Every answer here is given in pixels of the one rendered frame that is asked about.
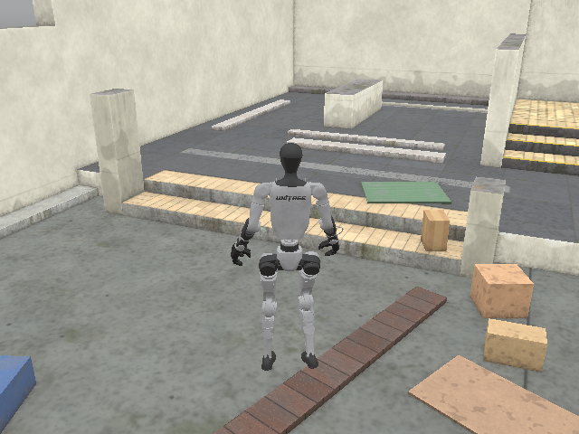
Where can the left robot forearm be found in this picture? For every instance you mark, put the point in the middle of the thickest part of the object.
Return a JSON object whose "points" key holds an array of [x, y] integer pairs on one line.
{"points": [[244, 237]]}

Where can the right robot hand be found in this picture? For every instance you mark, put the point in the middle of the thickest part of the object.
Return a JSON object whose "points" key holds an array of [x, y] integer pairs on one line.
{"points": [[335, 247]]}

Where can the right robot upper arm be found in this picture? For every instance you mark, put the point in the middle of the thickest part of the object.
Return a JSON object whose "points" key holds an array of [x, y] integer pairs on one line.
{"points": [[319, 192]]}

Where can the left robot upper arm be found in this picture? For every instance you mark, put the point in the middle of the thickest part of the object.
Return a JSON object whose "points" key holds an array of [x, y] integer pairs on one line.
{"points": [[261, 191]]}

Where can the left robot hand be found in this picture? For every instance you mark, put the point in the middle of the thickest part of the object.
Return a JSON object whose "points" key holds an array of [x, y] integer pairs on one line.
{"points": [[235, 254]]}

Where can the robot right shin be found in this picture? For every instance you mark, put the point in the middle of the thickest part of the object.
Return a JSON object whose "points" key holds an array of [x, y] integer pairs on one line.
{"points": [[307, 321]]}

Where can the right robot forearm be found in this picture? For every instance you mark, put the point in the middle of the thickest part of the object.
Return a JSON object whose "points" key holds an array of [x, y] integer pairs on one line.
{"points": [[331, 234]]}

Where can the left robot foot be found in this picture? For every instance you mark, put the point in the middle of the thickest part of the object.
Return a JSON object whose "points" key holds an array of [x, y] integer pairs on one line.
{"points": [[267, 362]]}

